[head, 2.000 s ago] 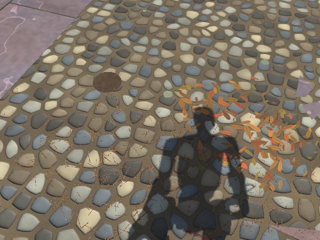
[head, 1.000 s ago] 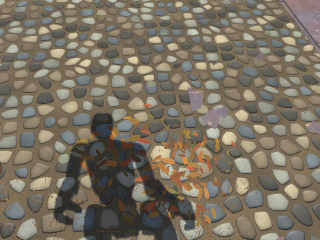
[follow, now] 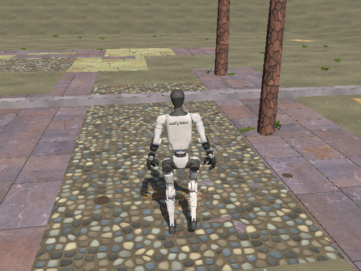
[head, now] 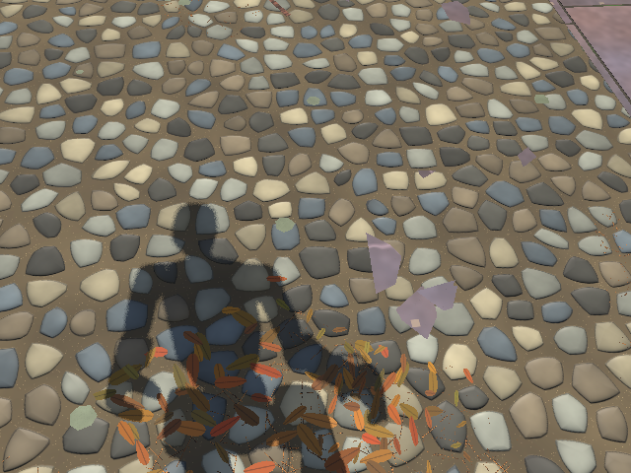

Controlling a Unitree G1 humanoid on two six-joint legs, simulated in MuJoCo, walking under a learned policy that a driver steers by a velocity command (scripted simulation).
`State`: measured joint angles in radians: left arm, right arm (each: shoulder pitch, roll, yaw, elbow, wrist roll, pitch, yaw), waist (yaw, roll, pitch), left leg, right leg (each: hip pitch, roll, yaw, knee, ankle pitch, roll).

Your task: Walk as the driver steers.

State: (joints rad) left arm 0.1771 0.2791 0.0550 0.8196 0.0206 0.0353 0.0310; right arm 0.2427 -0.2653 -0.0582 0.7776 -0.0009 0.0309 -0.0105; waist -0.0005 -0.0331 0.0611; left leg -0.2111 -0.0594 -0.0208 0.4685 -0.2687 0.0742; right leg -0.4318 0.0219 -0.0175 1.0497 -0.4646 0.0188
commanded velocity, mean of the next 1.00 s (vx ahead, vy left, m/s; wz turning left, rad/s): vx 0.01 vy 0.00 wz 0.37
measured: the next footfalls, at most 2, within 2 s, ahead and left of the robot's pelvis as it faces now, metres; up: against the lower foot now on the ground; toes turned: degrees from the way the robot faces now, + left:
right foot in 0.38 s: +0.08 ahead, -0.12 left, +0.00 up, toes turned +19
left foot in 0.78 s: -0.02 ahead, +0.07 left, +0.00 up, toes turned +18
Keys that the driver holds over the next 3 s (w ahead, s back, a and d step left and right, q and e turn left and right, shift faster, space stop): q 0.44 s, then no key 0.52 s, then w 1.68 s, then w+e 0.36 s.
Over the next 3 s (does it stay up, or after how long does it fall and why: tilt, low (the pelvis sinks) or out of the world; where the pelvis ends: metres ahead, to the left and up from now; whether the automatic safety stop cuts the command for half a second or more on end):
stays up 0.91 0.32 0.00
